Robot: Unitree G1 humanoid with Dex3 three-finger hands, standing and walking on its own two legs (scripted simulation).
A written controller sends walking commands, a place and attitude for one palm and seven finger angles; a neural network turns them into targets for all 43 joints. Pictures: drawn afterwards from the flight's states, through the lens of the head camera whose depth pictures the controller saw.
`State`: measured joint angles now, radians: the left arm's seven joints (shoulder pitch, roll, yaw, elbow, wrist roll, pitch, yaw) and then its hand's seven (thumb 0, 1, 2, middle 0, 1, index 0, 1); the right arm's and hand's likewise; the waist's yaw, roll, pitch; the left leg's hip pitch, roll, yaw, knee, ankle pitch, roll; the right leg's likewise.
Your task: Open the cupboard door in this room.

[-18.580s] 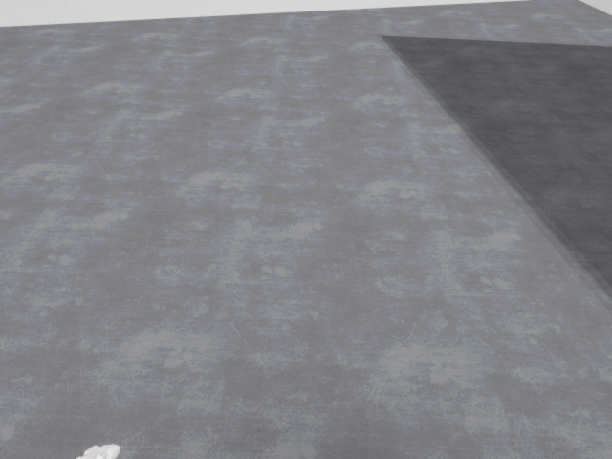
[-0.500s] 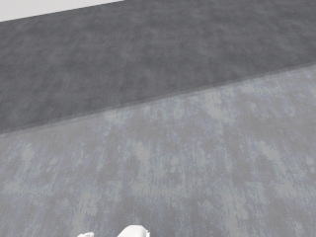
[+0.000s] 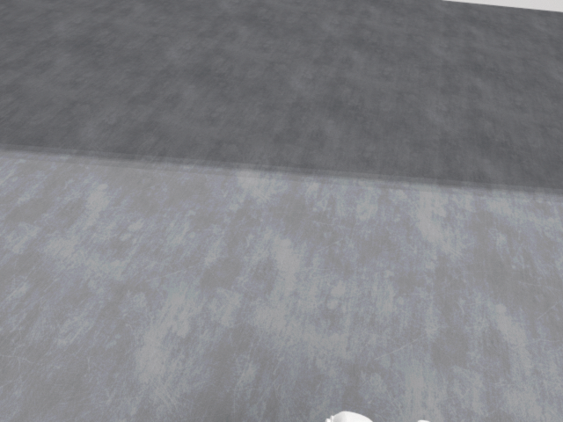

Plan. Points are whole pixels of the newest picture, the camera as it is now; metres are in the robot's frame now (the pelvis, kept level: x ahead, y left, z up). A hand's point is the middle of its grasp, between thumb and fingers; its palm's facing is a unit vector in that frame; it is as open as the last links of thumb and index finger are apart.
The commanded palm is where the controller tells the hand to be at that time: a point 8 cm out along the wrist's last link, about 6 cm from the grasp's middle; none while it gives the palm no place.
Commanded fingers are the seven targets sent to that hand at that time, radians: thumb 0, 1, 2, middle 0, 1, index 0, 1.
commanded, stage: turn or walk to find it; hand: left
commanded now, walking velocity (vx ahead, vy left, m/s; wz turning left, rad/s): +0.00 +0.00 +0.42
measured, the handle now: out of the picture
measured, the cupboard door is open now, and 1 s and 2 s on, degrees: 0 0 0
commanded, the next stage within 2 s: none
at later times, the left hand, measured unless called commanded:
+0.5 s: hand out of the picture +0.03 +0.15 -0.15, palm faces +0.21 -0.94 -0.27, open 7.4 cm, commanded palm none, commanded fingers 0.00 0.90 0.90 -0.20 -0.30 -0.20 -0.30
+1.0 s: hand out of the picture -0.06 +0.22 -0.17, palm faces +0.44 -0.86 -0.26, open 7.4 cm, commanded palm none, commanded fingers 0.00 0.90 0.90 -0.20 -0.30 -0.20 -0.30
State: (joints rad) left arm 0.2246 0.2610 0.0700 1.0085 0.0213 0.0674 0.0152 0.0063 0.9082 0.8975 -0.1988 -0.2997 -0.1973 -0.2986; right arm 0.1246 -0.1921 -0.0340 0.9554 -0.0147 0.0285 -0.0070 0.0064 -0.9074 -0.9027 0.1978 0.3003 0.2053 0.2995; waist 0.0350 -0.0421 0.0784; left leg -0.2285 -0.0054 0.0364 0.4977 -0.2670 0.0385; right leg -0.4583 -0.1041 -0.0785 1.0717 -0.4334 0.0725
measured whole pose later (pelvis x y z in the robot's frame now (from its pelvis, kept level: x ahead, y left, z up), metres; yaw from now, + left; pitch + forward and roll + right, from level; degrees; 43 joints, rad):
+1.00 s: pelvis -0.03 -0.01 +0.00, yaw +24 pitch +0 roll +0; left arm 0.18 0.26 0.06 0.97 0.02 0.06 0.02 0.01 0.91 0.90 -0.20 -0.30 -0.20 -0.30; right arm 0.14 -0.19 -0.04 0.95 -0.01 0.02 -0.01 0.01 -0.91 -0.90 0.20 0.30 0.21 0.30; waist 0.02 -0.03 0.07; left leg -0.22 -0.02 0.00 0.45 -0.23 0.03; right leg -0.45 -0.10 -0.04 1.03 -0.42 0.09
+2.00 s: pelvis -0.06 -0.03 +0.00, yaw +48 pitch +1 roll -1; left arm 0.17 0.24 0.06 0.96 0.02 0.05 0.01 0.00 0.91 0.90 -0.20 -0.30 -0.20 -0.30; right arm 0.16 -0.18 -0.04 0.95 -0.02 0.03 0.00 0.01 -0.90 -0.90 0.20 0.30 0.21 0.30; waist 0.01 -0.02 0.06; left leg -0.23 -0.03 -0.02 0.44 -0.22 0.04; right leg -0.43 -0.09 -0.03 0.96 -0.43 0.09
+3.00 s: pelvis -0.07 -0.07 +0.00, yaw +73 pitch +0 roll +0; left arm 0.15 0.23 0.05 0.95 0.02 0.05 0.02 0.00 0.91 0.90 -0.20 -0.30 -0.20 -0.30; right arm 0.16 -0.19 -0.04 0.95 -0.02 0.03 0.00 0.01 -0.90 -0.90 0.20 0.30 0.21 0.30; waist 0.00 -0.01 0.07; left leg -0.24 -0.03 -0.04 0.45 -0.21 0.02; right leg -0.41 -0.08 -0.04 0.89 -0.44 0.09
